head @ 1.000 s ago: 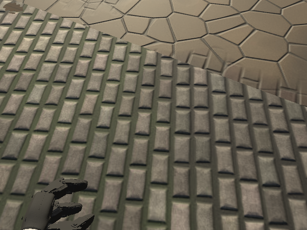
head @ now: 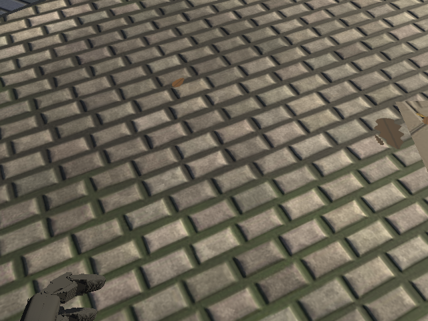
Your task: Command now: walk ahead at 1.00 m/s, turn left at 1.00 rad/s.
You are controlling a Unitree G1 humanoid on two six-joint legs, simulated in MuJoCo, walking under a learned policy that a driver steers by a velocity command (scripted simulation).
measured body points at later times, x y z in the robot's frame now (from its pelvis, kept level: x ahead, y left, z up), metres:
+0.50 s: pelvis +0.45 +0.07 +0.00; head +0.48 +0.09 +0.45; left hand +0.39 +0.32 -0.13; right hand +0.68 -0.12 -0.11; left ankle +0.48 +0.10 -0.71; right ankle +0.34 -0.14 -0.57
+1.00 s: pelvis +0.92 +0.23 +0.02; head +0.92 +0.25 +0.47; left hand +0.82 +0.50 -0.10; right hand +1.15 +0.05 -0.09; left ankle +0.80 +0.28 -0.60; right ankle +0.97 +0.15 -0.71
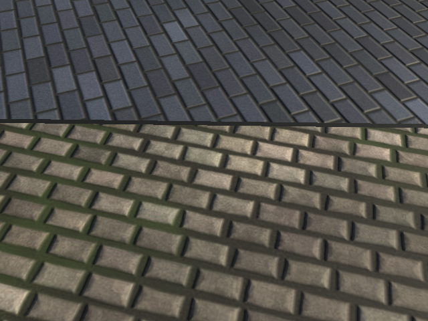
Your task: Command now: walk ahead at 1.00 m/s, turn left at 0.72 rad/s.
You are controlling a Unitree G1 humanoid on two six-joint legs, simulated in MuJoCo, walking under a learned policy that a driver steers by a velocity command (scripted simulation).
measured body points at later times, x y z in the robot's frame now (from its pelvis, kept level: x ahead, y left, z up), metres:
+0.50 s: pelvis +0.46 +0.08 +0.00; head +0.50 +0.10 +0.45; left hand +0.58 +0.38 -0.07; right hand +0.58 -0.19 -0.13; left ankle +0.43 +0.08 -0.73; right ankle +0.60 -0.07 -0.65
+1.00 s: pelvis +0.86 +0.25 +0.00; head +0.87 +0.27 +0.45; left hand +0.60 +0.41 -0.12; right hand +1.21 +0.29 -0.05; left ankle +0.85 +0.40 -0.65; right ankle +0.88 +0.09 -0.73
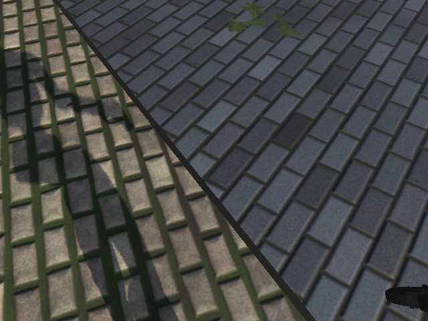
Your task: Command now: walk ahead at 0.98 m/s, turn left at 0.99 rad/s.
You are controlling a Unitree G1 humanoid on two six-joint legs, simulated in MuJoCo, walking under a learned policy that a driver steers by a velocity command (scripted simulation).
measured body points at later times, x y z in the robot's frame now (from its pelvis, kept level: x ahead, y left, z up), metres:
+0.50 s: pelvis +0.47 +0.07 +0.00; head +0.50 +0.09 +0.45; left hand +0.61 +0.38 -0.05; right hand +0.58 -0.21 -0.12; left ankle +0.31 +0.05 -0.73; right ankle +0.74 -0.01 -0.68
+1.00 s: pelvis +0.86 +0.32 -0.03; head +0.87 +0.35 +0.42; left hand +0.58 +0.39 -0.16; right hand +1.19 +0.44 -0.06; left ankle +0.93 +0.47 -0.71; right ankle +0.79 +0.03 -0.71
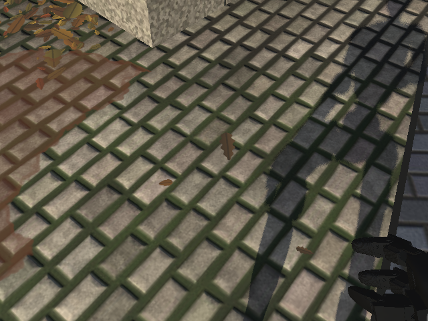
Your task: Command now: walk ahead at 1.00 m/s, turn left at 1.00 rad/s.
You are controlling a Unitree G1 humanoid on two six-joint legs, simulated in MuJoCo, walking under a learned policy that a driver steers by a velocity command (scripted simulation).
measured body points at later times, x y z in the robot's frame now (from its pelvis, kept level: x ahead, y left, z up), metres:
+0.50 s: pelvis +0.49 +0.02 +0.01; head +0.52 +0.04 +0.46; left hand +0.58 +0.33 -0.07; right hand +0.61 -0.26 -0.10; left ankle +0.23 +0.02 -0.60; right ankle +0.62 -0.06 -0.70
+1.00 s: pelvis +0.91 +0.25 +0.03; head +0.93 +0.27 +0.47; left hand +0.82 +0.51 -0.10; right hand +1.15 +0.08 -0.09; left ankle +0.92 +0.31 -0.70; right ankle +0.86 +0.06 -0.58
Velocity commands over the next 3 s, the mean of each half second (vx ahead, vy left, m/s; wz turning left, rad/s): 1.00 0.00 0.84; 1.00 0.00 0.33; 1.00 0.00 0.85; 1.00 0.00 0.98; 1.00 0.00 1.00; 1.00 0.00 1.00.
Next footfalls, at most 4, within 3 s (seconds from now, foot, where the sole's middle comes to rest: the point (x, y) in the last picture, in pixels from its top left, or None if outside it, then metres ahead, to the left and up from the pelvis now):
0.02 left None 0.21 0.01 -0.74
0.44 right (248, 252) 0.66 -0.05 -0.74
0.88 left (147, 172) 0.95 0.33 -0.74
1.28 right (142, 88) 1.40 0.43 -0.74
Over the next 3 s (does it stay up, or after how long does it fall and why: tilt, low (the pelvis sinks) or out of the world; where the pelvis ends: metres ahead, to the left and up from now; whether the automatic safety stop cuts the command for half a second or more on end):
stays up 1.22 1.87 0.01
